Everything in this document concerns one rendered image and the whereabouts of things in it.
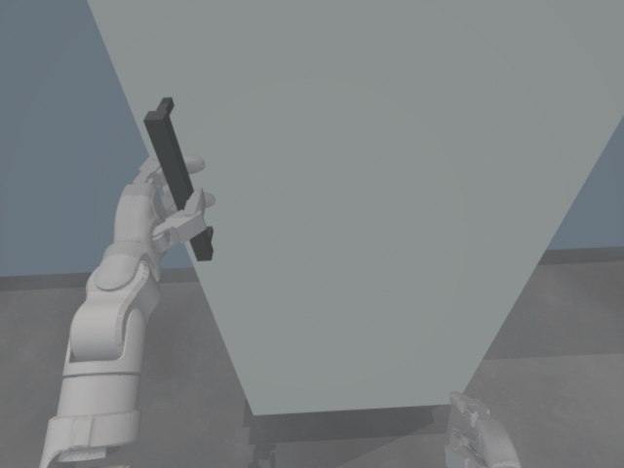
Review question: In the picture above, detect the robot right hand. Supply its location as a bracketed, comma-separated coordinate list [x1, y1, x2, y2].
[445, 391, 521, 468]

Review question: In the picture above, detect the handle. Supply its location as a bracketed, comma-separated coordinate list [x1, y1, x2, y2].
[143, 97, 214, 261]

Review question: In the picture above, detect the fridge door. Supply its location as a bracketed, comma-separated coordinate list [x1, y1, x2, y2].
[87, 0, 624, 415]

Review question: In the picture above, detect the robot left hand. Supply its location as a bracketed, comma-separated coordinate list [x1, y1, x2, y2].
[113, 153, 215, 262]

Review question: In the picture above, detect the left robot forearm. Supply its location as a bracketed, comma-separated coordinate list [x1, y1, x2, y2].
[39, 241, 162, 468]

